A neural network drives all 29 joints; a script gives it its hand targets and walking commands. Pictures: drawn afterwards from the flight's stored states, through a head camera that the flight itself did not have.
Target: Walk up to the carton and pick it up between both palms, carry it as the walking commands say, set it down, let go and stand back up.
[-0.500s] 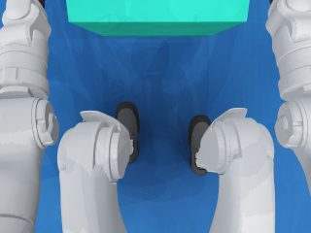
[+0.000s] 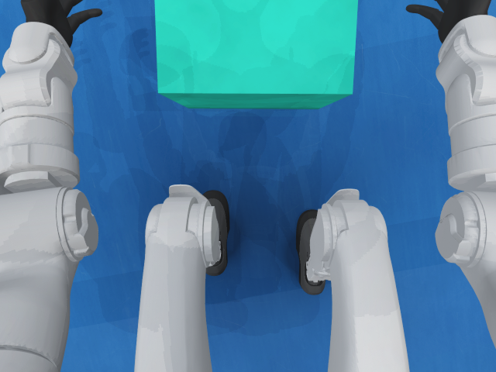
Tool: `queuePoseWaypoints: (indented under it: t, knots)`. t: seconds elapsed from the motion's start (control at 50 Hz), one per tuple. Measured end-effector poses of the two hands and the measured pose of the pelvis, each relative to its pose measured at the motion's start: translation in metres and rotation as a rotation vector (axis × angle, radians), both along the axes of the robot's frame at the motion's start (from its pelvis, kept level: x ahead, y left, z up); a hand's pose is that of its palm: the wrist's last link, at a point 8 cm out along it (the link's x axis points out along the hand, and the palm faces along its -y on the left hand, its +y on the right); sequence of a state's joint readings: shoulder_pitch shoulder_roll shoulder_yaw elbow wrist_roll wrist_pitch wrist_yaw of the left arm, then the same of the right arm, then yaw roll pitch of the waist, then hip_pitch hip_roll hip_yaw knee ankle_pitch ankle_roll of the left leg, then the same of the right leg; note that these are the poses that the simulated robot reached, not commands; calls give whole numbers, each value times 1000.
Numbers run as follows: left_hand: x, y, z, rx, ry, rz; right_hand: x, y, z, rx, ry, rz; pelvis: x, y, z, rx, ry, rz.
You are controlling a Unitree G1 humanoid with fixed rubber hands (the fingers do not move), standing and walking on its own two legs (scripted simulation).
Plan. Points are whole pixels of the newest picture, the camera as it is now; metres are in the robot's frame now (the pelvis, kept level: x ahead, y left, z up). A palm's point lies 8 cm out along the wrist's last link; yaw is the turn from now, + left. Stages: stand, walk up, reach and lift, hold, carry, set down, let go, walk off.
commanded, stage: set down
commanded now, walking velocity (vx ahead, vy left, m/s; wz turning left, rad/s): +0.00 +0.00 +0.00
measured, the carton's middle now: (254, 47) +0.56 +0.04 -0.32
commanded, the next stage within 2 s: let go in 0.86 s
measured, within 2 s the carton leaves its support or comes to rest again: neither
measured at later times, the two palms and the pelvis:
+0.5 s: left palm out of the picture +0.52 +0.30 +0.04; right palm out of the picture +0.55 -0.20 +0.05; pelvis +0.02 +0.00 +0.13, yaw +0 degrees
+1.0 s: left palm out of the picture +0.51 +0.30 +0.14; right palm out of the picture +0.53 -0.19 +0.14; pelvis +0.04 +0.01 +0.23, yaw +2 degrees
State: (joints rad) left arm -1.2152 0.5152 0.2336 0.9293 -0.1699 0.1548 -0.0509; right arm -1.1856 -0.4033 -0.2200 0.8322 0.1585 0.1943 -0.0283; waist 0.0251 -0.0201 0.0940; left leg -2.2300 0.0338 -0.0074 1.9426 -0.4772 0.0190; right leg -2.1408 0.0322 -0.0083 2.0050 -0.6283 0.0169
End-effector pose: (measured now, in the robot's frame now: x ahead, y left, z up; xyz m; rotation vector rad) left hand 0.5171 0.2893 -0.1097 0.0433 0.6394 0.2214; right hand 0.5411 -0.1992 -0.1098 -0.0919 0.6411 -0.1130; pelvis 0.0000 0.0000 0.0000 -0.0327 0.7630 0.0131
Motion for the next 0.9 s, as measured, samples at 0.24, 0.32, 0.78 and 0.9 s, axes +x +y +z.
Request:
queuePoseWaypoints:
  t: [0.24, 0.32, 0.78, 0.9]
  knots:
    - [3, 6, 72, -11, -12, -14, 5, -4, 72, 9, -14, 8, 4, 2, 57, -2, 49, 3]
    - [3, 9, 95, -14, -14, -16, 6, -5, 97, 11, -16, 11, 7, 2, 78, -2, 56, 5]
    - [-1, 16, 237, -27, -9, -23, 2, 1, 238, 22, -2, 34, 33, 8, 206, 1, 22, 9]
    - [-4, 10, 253, -20, 19, -23, 0, 6, 253, 12, 18, 46, 40, 9, 226, 1, 6, 14]
